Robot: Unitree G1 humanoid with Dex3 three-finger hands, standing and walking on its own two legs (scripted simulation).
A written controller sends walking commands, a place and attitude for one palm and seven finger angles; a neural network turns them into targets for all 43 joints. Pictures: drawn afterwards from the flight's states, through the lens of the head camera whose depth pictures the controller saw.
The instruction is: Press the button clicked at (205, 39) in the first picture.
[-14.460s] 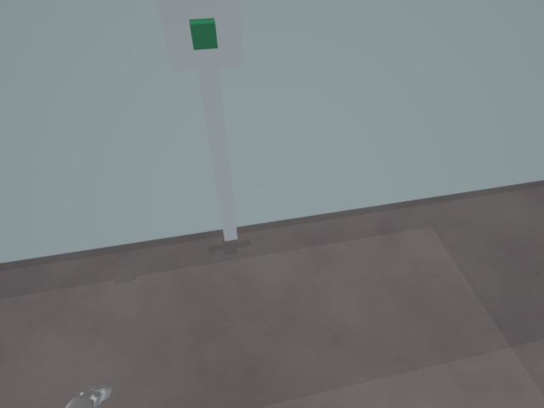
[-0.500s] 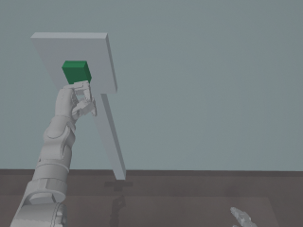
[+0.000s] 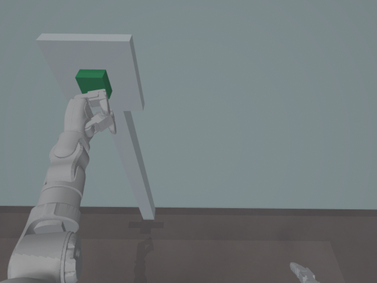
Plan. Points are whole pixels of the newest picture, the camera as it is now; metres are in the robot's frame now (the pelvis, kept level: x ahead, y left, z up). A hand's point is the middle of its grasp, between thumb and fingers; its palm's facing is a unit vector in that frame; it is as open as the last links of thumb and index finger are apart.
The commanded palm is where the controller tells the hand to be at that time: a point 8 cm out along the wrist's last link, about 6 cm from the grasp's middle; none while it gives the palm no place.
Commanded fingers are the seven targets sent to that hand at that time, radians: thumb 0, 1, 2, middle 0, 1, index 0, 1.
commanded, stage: press the button with the knuckle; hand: left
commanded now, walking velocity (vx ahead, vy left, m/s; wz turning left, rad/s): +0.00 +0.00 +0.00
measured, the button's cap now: (95, 83) +0.51 +0.22 +0.16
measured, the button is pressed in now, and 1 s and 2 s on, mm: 0 13 0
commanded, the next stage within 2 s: hold the button down briefly in 0.56 s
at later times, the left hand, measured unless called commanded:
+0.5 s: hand (112, 108) +0.46 +0.18 +0.13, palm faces +0.03 -1.00 -0.01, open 2.7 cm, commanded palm +0.45 +0.23 +0.13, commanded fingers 0.00 0.90 0.90 -1.30 -1.50 -1.30 -1.50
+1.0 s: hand (110, 108) +0.46 +0.18 +0.13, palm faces +0.01 -1.00 -0.02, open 2.7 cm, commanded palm +0.45 +0.23 +0.13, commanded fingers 0.00 0.90 0.90 -1.30 -1.50 -1.30 -1.50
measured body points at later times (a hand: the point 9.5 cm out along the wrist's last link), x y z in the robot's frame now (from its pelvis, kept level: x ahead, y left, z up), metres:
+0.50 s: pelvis +0.00 +0.00 +0.00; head +0.05 +0.00 +0.44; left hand +0.45 +0.23 +0.13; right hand +0.06 -0.27 -0.12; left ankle +0.01 +0.11 -0.73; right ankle -0.01 -0.10 -0.73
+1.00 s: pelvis -0.03 +0.00 -0.01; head +0.04 +0.01 +0.43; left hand +0.45 +0.24 +0.13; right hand +0.00 -0.27 -0.12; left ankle +0.01 +0.11 -0.73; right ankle -0.01 -0.10 -0.73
